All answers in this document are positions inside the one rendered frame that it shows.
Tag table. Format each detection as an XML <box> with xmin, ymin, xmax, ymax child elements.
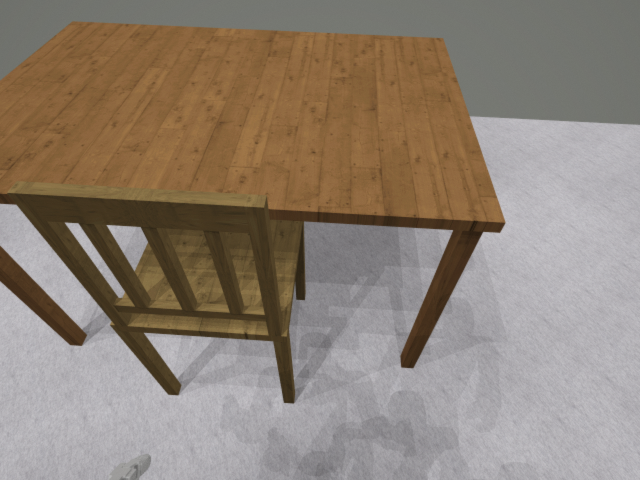
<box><xmin>0</xmin><ymin>21</ymin><xmax>506</xmax><ymax>368</ymax></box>

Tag chair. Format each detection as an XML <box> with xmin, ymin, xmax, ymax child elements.
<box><xmin>7</xmin><ymin>181</ymin><xmax>306</xmax><ymax>404</ymax></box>

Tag robot left hand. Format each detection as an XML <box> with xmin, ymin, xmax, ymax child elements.
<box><xmin>109</xmin><ymin>454</ymin><xmax>151</xmax><ymax>480</ymax></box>

